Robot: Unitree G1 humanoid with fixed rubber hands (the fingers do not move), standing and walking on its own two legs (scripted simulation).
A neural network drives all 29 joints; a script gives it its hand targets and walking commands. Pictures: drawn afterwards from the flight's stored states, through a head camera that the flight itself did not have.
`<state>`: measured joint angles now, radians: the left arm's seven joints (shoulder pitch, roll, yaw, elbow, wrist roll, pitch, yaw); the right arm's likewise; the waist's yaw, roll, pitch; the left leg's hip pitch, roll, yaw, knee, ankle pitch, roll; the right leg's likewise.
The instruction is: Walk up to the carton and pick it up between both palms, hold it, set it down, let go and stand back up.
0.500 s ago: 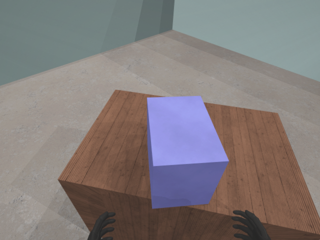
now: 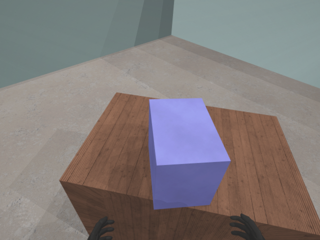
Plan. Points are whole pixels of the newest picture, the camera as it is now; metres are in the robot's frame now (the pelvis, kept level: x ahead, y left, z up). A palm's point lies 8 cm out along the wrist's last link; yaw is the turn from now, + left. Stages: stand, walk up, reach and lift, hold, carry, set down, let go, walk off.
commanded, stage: set down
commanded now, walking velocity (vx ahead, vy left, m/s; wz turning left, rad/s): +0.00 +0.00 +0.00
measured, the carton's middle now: (178, 151) +0.43 -0.04 -0.04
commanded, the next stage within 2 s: let go in 0.18 s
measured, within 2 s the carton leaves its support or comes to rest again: neither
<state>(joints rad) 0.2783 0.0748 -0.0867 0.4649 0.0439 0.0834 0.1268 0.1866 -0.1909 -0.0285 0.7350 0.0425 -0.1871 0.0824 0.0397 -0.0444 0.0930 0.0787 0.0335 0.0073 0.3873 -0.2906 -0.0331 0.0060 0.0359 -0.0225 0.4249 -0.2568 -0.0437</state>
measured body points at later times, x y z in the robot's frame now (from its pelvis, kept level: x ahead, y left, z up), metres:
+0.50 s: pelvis +0.01 +0.02 +0.00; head -0.03 +0.03 +0.45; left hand +0.17 +0.21 -0.09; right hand +0.16 -0.21 -0.08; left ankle -0.04 +0.14 -0.74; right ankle +0.00 -0.09 -0.74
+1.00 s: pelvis +0.00 +0.03 +0.00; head +0.00 +0.05 +0.44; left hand +0.10 +0.32 -0.12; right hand +0.09 -0.27 -0.11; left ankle -0.04 +0.14 -0.74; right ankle +0.00 -0.09 -0.74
